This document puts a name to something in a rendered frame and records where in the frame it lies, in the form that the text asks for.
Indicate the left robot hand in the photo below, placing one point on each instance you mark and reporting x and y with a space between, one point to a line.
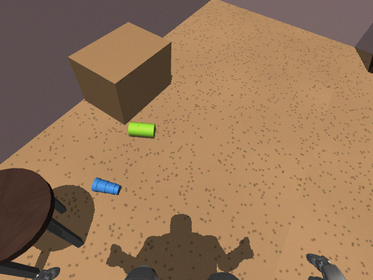
49 274

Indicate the right robot hand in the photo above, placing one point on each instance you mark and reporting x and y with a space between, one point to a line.
329 271

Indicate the stool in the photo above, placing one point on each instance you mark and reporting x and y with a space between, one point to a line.
27 204

